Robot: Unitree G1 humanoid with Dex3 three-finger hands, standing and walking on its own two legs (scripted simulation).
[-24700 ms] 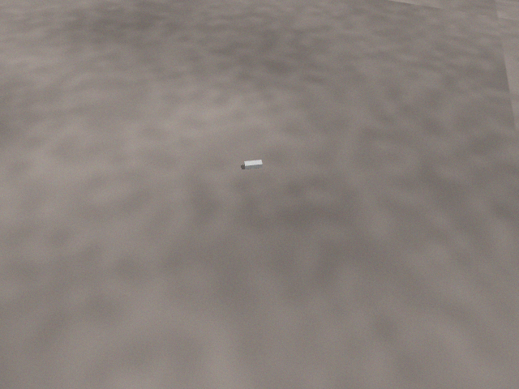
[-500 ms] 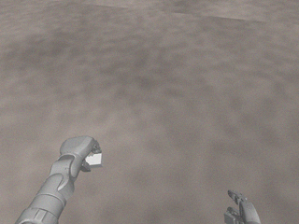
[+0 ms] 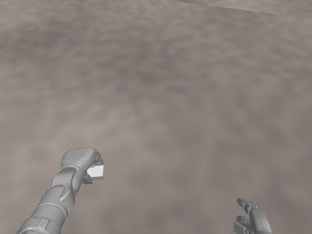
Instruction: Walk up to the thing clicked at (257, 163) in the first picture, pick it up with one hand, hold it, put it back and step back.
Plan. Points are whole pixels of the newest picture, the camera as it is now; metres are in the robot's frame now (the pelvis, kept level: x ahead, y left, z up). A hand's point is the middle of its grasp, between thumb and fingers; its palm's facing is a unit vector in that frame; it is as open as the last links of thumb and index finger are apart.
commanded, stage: crouch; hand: left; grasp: from above
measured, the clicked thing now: (88, 173) +0.30 +0.23 -0.10
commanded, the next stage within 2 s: lower in 1.80 s
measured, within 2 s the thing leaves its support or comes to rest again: neither
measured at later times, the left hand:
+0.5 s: hand (102, 179) +0.35 +0.24 -0.30, palm faces -0.41 +0.01 -0.91, open 6.5 cm
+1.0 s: hand (110, 187) +0.38 +0.26 -0.50, palm faces -0.44 -0.04 -0.90, open 6.5 cm
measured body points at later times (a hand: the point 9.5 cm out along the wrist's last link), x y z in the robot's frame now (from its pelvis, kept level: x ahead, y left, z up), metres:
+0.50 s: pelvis -0.06 +0.02 -0.18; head +0.10 +0.03 +0.24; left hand +0.37 +0.24 -0.25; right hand -0.01 -0.27 -0.31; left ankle +0.01 +0.14 -0.73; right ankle +0.01 -0.14 -0.73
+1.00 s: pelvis -0.07 +0.01 -0.34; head +0.16 +0.05 +0.05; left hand +0.40 +0.25 -0.45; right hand +0.00 -0.27 -0.46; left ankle +0.00 +0.14 -0.73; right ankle +0.01 -0.14 -0.73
